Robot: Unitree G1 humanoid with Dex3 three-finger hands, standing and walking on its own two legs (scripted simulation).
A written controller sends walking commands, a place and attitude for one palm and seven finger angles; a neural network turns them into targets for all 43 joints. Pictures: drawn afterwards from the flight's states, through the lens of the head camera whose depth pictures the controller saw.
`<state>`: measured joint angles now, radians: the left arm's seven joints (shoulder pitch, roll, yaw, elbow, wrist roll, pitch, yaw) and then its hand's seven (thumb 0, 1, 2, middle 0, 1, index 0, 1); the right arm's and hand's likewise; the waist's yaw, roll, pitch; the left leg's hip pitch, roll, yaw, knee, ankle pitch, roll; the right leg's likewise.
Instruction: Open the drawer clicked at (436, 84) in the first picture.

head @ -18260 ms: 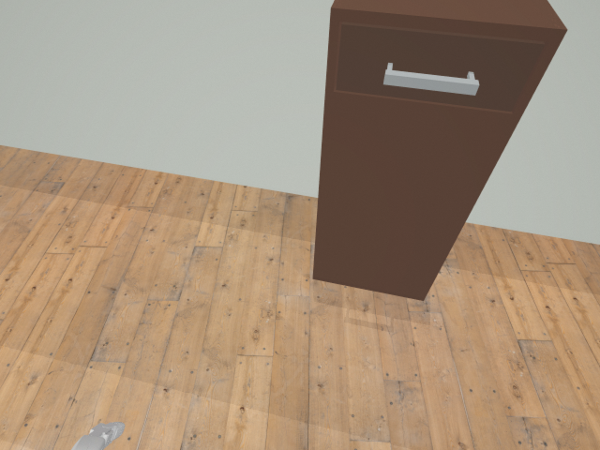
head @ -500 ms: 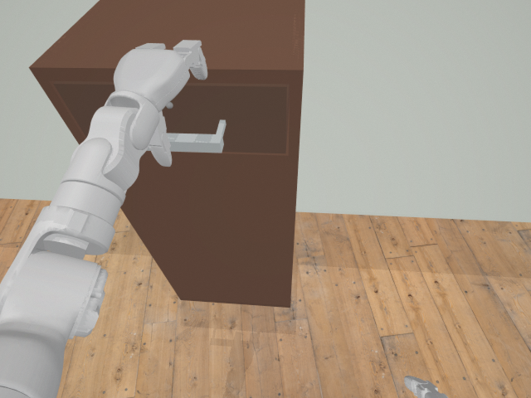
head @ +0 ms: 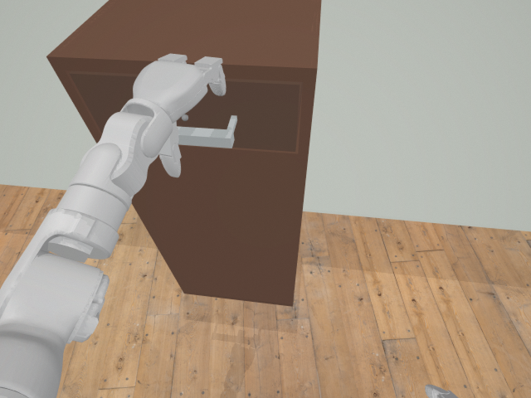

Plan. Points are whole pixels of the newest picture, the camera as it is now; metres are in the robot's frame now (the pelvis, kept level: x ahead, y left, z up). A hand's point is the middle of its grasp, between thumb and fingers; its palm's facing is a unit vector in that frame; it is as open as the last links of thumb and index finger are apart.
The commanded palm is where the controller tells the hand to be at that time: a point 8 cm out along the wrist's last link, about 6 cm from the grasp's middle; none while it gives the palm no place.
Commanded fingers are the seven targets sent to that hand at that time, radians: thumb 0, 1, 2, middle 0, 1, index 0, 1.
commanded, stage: move the hooked fingers above the handle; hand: left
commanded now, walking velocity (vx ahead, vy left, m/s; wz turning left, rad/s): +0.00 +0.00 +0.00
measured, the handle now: (183, 127) +0.52 +0.16 +0.12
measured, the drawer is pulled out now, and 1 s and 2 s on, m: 0.00 0.00 0.00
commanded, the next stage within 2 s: lift the fingers back up to retry in 0.40 s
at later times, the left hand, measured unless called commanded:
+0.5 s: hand (144, 144) +0.45 +0.20 +0.15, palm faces -0.08 +0.06 -1.00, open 13.7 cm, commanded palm +0.45 +0.19 +0.23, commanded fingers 0.00 -0.50 0.30 -0.30 -1.20 -0.30 -1.20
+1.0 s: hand (159, 132) +0.47 +0.18 +0.16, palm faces -0.07 +0.01 -1.00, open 13.8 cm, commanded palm +0.45 +0.19 +0.23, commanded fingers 0.00 -0.50 0.30 -0.30 -1.20 -0.30 -1.20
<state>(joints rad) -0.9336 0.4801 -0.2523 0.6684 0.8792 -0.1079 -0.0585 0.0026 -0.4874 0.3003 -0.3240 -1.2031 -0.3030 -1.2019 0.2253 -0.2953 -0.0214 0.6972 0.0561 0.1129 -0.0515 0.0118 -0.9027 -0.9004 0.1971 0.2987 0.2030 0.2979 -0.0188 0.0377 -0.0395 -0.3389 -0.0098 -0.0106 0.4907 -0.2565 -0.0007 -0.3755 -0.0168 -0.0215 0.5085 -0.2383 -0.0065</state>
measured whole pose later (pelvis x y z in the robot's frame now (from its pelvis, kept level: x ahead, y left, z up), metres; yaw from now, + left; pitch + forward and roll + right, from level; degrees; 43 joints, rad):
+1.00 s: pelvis +0.01 +0.01 +0.00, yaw -2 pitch +6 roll +1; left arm -0.82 0.51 -0.18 0.65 0.93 -0.01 -0.17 0.00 -0.48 0.30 -0.32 -1.21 -0.32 -1.21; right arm 0.23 -0.24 0.01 0.63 0.06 0.17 -0.04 0.01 -0.90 -0.90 0.20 0.30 0.21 0.30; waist -0.02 0.06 -0.05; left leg -0.31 -0.01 0.03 0.48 -0.28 0.02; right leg -0.36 -0.02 0.02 0.51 -0.25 0.01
